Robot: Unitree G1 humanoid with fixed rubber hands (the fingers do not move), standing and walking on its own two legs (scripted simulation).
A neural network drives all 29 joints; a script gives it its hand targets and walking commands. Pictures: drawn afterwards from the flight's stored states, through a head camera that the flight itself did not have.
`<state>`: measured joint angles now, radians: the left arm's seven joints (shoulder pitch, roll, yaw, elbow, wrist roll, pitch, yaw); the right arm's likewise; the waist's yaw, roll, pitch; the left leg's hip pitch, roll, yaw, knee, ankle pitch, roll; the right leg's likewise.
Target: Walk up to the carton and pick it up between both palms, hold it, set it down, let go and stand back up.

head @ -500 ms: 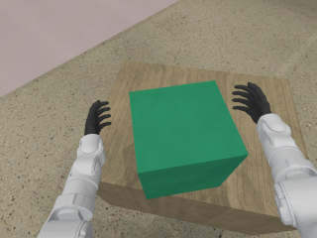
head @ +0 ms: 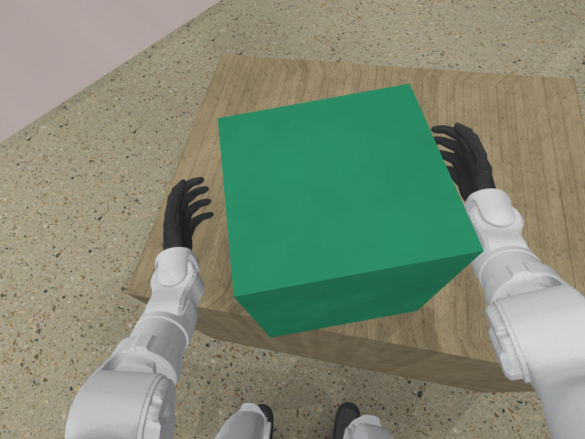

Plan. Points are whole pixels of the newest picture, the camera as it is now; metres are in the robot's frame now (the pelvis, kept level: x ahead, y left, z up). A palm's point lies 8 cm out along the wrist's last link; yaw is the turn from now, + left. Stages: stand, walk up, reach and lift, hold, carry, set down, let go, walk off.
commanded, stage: reach and lift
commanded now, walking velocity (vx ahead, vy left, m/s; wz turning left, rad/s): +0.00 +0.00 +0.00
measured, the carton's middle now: (330, 227) +0.41 +0.01 -0.03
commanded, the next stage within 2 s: none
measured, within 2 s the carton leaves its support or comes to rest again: neither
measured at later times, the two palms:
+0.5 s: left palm (204, 234) +0.37 +0.19 +0.00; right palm (452, 189) +0.47 -0.15 +0.01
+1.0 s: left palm (203, 236) +0.36 +0.19 +0.00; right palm (446, 191) +0.46 -0.14 +0.01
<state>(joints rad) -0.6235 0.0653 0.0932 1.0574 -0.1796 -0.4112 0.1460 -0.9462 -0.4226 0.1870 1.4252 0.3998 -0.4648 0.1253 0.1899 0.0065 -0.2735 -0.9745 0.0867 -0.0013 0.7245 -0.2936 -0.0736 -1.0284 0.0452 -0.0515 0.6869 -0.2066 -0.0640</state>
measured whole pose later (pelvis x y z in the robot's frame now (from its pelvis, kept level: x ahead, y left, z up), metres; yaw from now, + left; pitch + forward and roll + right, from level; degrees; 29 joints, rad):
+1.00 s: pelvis -0.01 -0.01 +0.00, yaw +1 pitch +30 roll +2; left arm -0.67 -0.06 0.34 1.09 0.02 -0.48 0.15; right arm -0.99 -0.27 -0.07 1.48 0.02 -0.48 0.02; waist 0.16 0.00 -0.27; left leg -0.96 0.07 0.02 0.72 -0.28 -0.07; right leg -1.04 0.03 -0.03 0.74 -0.22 -0.07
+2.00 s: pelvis +0.01 +0.01 +0.02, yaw +0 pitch +30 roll +0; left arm -0.60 -0.11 0.45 1.10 0.15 -0.68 0.14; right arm -0.95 -0.26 -0.22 1.59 -0.22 -0.77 -0.02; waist 0.12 0.02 -0.21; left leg -0.83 0.07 0.01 0.52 -0.21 -0.06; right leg -0.88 0.04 -0.04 0.49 -0.13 -0.05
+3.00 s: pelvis -0.01 +0.01 +0.02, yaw +2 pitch +27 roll -1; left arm -0.48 -0.05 0.23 1.03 -0.10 -0.54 0.15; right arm -0.76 -0.21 -0.01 1.30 -0.10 -0.53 -0.09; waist 0.06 0.03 -0.29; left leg -0.84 0.07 -0.03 0.58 -0.22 -0.06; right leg -0.86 0.03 -0.08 0.51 -0.12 -0.05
